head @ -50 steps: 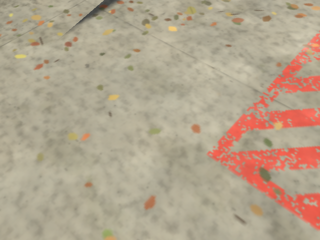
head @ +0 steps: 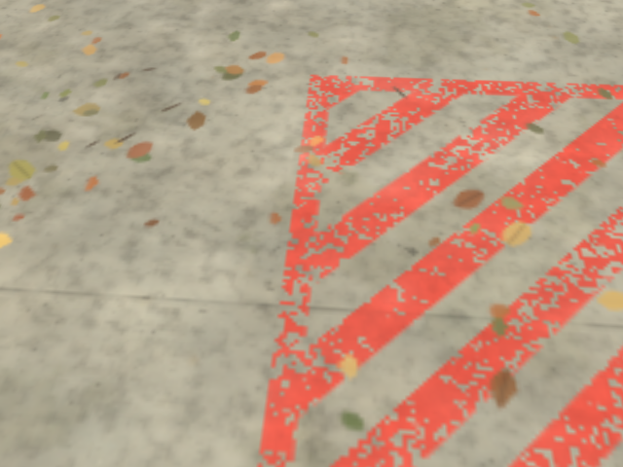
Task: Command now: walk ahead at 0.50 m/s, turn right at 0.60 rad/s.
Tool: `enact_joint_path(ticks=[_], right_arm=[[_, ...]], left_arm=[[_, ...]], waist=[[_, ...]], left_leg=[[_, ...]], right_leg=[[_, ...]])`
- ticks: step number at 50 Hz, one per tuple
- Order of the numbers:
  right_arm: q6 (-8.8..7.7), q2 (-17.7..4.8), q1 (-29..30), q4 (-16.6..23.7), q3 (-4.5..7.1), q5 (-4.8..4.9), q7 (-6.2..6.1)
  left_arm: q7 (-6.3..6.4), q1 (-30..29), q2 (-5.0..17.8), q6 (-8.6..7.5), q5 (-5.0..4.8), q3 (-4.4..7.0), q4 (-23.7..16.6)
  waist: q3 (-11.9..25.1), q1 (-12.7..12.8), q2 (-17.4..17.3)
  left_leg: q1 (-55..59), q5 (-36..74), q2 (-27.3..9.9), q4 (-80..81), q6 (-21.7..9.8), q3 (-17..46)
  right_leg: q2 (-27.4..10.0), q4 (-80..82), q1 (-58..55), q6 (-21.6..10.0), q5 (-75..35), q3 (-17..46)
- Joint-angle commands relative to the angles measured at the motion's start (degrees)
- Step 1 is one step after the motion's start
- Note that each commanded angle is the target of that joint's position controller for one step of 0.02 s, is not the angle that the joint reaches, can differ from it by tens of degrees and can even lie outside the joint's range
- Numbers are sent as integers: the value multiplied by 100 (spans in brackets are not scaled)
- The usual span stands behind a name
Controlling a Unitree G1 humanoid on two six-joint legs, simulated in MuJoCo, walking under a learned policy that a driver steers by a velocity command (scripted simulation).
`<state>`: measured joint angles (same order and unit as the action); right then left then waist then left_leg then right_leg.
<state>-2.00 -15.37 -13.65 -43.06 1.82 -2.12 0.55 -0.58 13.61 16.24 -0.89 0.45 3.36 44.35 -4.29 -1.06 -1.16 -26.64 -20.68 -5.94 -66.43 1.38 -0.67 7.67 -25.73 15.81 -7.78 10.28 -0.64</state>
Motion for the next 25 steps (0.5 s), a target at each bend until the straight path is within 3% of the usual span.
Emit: enact_joint_path(ticks=[1, 6, 13, 15, 16, 17, 18, 19, 20, 21, 22, 23, 25], right_arm=[[128, -546, -428, 249, 150, -73, 38], [154, -500, 721, 589, 138, -46, 47], [26, -489, 1853, 997, 61, 31, 102], [-19, -568, 1739, 1021, 70, 52, 88], [-40, -630, 1434, 945, 92, 60, 60], [-66, -751, 920, 786, 146, 67, 4], [-122, -900, 151, 562, 218, 59, -69], [-187, -1220, -710, 464, 308, -33, -165], [-164, -1734, -1066, 500, 423, -166, -218], [-84, -1514, -740, 506, 417, -42, -186], [-64, -997, -291, 571, 305, 3, -166], [-73, -653, -31, 548, 218, 25, -134], [-132, -515, -36, 384, 162, 39, -133]], left_arm=[[17, 249, 742, -197, -53, 196, -240], [7, 867, 826, -224, -34, 233, -39], [106, 1545, 896, -225, 27, 249, 174], [156, 1435, 974, -217, 40, 267, 162], [168, 1247, 1027, -218, 42, 276, 127], [152, 1051, 1090, -234, 47, 286, 88], [101, 927, 1108, -266, 8, 281, 85], [35, 920, 850, -318, -49, 208, -4], [52, 1459, 228, -320, -202, 83, -170], [90, 1499, 673, -269, 20, 108, -130], [76, 1185, 780, -202, 102, 148, -36], [15, 875, 730, -168, 117, 135, -36], [-98, 735, 565, -56, 168, 120, -58]], waist=[[582, -103, 200], [177, 275, 308], [118, 683, 443], [127, 555, 530], [174, 371, 579], [372, 125, 587], [771, -263, 364], [1463, -622, -37], [2261, -412, -1286], [2132, -183, -1213], [1188, -52, -466], [663, -15, -63], [312, 116, -419]], left_leg=[[-567, 265, -121, 384, 133, 102], [-1298, 1371, -44, 1552, 235, 108], [-1317, 1803, 382, 2842, 80, 120], [-779, 1647, 492, 3241, -38, 190], [-190, 1462, 584, 3457, -123, 179], [657, 1200, 755, 3581, -224, 110], [1752, 1301, 766, 3905, -354, 70], [3133, 559, -101, 4093, -594, 905], [4654, -72, -1826, 4455, -1157, 3350], [4142, -644, -1995, 4947, -1377, 4588], [3235, -939, -1773, 5085, -1299, 3750], [2573, -480, -1448, 5203, -1189, 2856], [1916, 639, -999, 5439, -980, 1660]], right_leg=[[-1475, 1251, -731, -899, -1971, 1737], [-1335, 1502, -872, -726, -1319, 1922], [-1399, 932, -1711, -576, -2381, 2214], [-1459, 735, -1701, -426, -2621, 2365], [-1434, 570, -1506, -298, -2870, 2363], [-1327, 146, -1266, -156, -3477, 2316], [-1038, -769, -1017, -10, -3725, 2108], [-677, -2177, -329, 129, -2656, 1819], [196, -3966, 1314, 354, 1297, 1070], [-73, -4612, 1947, 321, 1954, 924], [-431, -4725, 2037, 325, 1435, 879], [-629, -4505, 1923, 355, 1068, 757], [-873, -4148, 1662, 421, 885, 625]])
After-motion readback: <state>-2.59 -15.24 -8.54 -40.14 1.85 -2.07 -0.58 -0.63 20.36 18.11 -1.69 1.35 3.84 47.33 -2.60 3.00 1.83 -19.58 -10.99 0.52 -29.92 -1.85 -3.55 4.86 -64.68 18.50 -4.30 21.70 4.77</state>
